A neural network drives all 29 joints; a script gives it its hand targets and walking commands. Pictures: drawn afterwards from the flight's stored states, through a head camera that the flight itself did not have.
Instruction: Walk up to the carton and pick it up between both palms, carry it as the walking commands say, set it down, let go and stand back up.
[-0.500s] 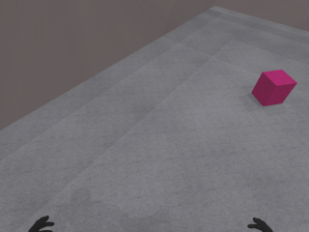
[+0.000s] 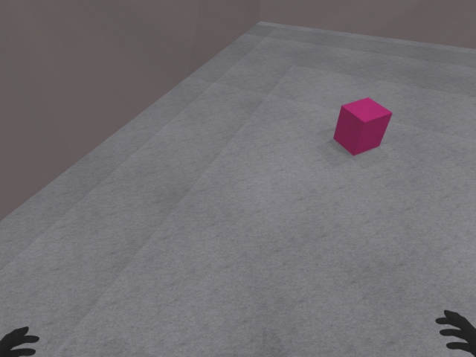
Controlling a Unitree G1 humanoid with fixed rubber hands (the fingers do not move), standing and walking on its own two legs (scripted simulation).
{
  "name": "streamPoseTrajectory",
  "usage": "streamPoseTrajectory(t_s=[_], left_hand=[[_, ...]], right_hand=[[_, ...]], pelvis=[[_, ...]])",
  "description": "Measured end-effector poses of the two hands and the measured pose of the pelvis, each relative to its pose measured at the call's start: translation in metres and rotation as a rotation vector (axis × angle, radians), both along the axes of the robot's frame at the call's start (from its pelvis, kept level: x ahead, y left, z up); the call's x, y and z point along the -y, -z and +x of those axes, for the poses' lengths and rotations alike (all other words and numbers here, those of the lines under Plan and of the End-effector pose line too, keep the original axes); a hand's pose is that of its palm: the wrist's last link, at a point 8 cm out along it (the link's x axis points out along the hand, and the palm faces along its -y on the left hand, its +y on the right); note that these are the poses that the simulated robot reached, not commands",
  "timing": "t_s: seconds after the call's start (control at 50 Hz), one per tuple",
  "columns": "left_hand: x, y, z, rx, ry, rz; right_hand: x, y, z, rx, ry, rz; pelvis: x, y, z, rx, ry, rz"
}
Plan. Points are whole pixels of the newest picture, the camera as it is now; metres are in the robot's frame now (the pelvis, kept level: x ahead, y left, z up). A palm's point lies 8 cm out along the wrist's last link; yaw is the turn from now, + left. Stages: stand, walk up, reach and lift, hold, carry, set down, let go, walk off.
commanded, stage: walk up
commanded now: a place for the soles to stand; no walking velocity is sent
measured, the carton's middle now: (360, 126) +1.54 -0.73 -0.62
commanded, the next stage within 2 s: none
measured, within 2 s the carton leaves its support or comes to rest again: neither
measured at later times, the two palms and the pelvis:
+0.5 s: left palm (133, 221) +0.40 +0.24 -0.03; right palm out of the picture +0.10 -0.41 -0.02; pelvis +0.17 -0.04 +0.03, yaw -14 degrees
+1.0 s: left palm (176, 185) +0.55 +0.18 -0.08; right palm (475, 231) +0.38 -0.49 -0.05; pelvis +0.38 -0.12 +0.00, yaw -22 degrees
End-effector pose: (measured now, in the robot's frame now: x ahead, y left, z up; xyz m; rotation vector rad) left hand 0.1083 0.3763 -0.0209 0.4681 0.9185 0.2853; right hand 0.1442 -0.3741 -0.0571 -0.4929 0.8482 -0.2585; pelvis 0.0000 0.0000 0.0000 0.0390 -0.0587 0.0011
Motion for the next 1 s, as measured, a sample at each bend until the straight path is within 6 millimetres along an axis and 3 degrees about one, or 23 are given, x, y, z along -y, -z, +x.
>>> streamPoseTrajectory(t_s=[0.1,0.18,0.24,0.32,0.38,0.44,0.54,0.62,0.66,0.72,0.88,0.94,1.0], left_hand=[[0.037,0.021,0.001,-0.075,-0.003,-0.055],[0.052,0.031,0.012,-0.138,0.030,-0.091],[0.052,0.038,0.039,-0.154,0.066,-0.105],[0.063,0.050,0.109,-0.144,0.173,-0.103],[0.084,0.042,0.174,-0.101,0.273,-0.112],[0.106,0.028,0.236,-0.049,0.351,-0.124],[0.161,0.002,0.331,0.035,0.465,-0.146],[0.210,-0.006,0.397,0.087,0.548,-0.122],[0.226,-0.003,0.419,0.121,0.547,-0.103],[0.233,0.004,0.425,0.111,0.505,-0.095],[0.204,0.027,0.406,-0.051,0.371,-0.069],[0.192,0.041,0.417,-0.082,0.344,-0.064],[0.198,0.058,0.443,-0.114,0.364,-0.065]], right_hand=[[-0.020,0.005,0.039,0.037,-0.047,0.093],[-0.027,0.004,0.043,-0.012,-0.034,0.119],[-0.022,-0.002,0.039,-0.043,0.010,0.096],[0.003,-0.011,0.011,-0.041,0.129,0.007],[0.017,-0.024,-0.018,-0.085,0.242,-0.015],[0.026,-0.034,-0.035,-0.128,0.306,-0.021],[0.044,-0.036,-0.037,-0.176,0.369,-0.002],[0.066,-0.019,-0.023,-0.202,0.418,0.028],[0.075,-0.004,-0.009,-0.220,0.425,0.052],[0.079,0.008,0.036,-0.191,0.394,0.095],[0.090,0.006,0.177,-0.062,0.258,0.128],[0.098,0.001,0.218,-0.031,0.234,0.089],[0.112,-0.006,0.234,0.016,0.270,0.030]], pelvis=[[0.013,-0.005,0.023,0.011,0.049,-0.020],[0.015,-0.013,0.050,-0.007,0.075,-0.030],[0.013,-0.014,0.073,-0.020,0.100,-0.032],[0.012,-0.007,0.104,-0.030,0.149,-0.025],[0.019,-0.016,0.124,-0.019,0.183,-0.012],[0.029,-0.024,0.145,-0.024,0.220,-0.013],[0.051,-0.031,0.184,-0.042,0.267,-0.021],[0.079,-0.023,0.220,-0.057,0.299,-0.022],[0.094,-0.014,0.235,-0.059,0.308,-0.035],[0.108,-0.012,0.257,-0.040,0.328,-0.034],[0.121,-0.013,0.323,-0.031,0.348,-0.059],[0.122,-0.004,0.354,-0.033,0.360,-0.060],[0.124,0.004,0.380,-0.033,0.385,-0.036]])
